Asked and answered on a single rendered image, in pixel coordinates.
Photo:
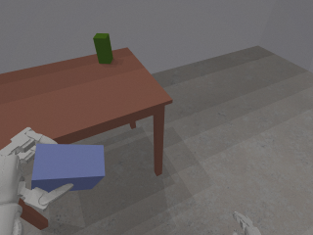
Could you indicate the robot left forearm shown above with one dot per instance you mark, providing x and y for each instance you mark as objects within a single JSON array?
[{"x": 10, "y": 223}]

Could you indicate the sponge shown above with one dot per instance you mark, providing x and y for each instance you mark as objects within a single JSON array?
[{"x": 56, "y": 165}]

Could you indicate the robot left hand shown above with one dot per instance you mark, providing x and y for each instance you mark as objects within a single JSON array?
[{"x": 20, "y": 151}]

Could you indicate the table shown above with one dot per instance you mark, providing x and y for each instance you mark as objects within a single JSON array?
[{"x": 75, "y": 99}]

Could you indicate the robot right hand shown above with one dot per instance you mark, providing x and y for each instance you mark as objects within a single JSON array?
[{"x": 245, "y": 223}]

